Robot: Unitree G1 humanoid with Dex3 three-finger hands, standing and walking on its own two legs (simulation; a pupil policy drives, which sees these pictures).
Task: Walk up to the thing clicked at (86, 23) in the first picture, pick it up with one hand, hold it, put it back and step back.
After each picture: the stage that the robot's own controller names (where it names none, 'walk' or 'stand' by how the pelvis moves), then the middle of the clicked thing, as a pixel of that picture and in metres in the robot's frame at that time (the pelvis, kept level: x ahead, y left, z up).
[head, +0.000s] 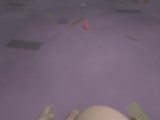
stand; (86, 26) +2.31 +0.18 -0.65
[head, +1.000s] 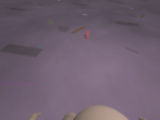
walk; (87, 35) +2.18 +0.08 -0.64
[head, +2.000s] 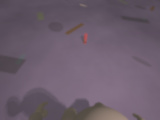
walk; (85, 39) +1.55 +0.05 -0.65
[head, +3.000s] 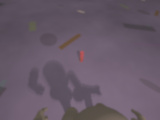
walk; (81, 56) +1.03 +0.12 -0.65
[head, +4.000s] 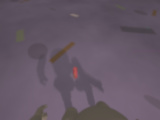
walk; (75, 73) +0.67 +0.18 -0.65
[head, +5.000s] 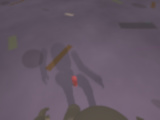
walk; (74, 81) +0.50 +0.21 -0.63
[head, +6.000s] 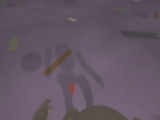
stand; (71, 89) +0.42 +0.22 -0.64
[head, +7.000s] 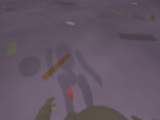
stand; (70, 94) +0.38 +0.24 -0.66
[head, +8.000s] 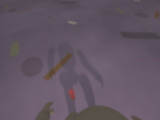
stand; (72, 94) +0.37 +0.23 -0.66
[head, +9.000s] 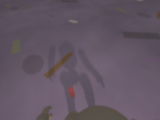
stand; (71, 92) +0.39 +0.23 -0.66
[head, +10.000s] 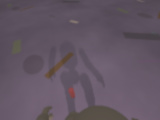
stand; (72, 93) +0.38 +0.23 -0.66
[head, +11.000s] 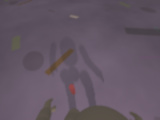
go down; (72, 89) +0.39 +0.23 -0.65
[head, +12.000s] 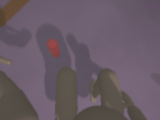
go down; (54, 49) +0.46 +0.26 -0.23
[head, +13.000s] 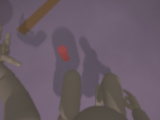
close in; (64, 54) +0.46 +0.25 -0.26
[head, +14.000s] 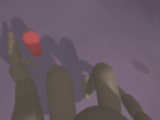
close in; (34, 46) +0.45 +0.29 -0.16
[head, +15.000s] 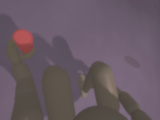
close; (26, 46) +0.44 +0.30 -0.16
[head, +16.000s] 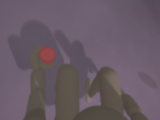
lift; (47, 58) +0.34 +0.27 -0.13
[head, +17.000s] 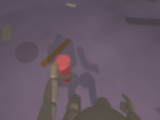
lift; (65, 71) +0.32 +0.17 +0.04
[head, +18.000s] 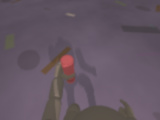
hold; (69, 71) +0.33 +0.15 +0.03
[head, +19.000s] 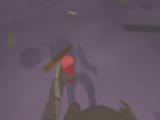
hold; (69, 71) +0.32 +0.16 +0.02
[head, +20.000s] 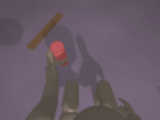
crouch; (61, 56) +0.42 +0.20 -0.04
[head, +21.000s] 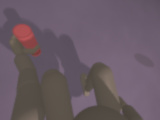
lower; (30, 43) +0.47 +0.27 -0.16
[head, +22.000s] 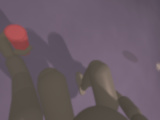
lower; (21, 43) +0.45 +0.29 -0.17
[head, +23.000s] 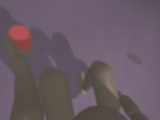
lower; (24, 44) +0.45 +0.29 -0.17
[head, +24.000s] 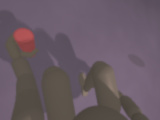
lower; (27, 46) +0.43 +0.29 -0.17
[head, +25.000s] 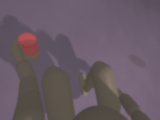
rest; (31, 49) +0.42 +0.28 -0.17
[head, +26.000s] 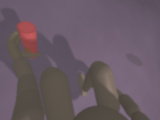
open; (30, 43) +0.46 +0.27 -0.17
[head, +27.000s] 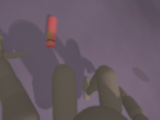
stand; (51, 32) +0.60 +0.26 -0.28
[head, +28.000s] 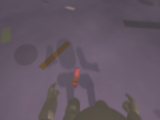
stand; (75, 77) +0.55 +0.16 -0.64
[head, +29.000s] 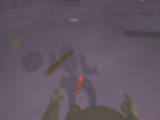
stand; (79, 83) +0.55 +0.14 -0.69
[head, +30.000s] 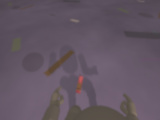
stand; (79, 84) +0.55 +0.13 -0.69
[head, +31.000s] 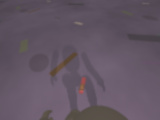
stand; (82, 85) +0.57 +0.12 -0.74
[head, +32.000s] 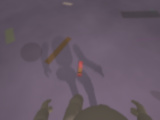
walk; (80, 68) +0.65 +0.16 -0.71
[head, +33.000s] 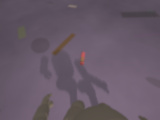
walk; (82, 58) +0.93 +0.17 -0.72
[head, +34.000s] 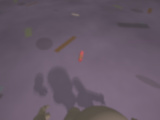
stand; (81, 56) +1.17 +0.19 -0.73
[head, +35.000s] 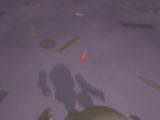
stand; (83, 56) +1.16 +0.16 -0.75
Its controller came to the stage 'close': yes
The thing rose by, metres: 0.68
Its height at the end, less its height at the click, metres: -0.09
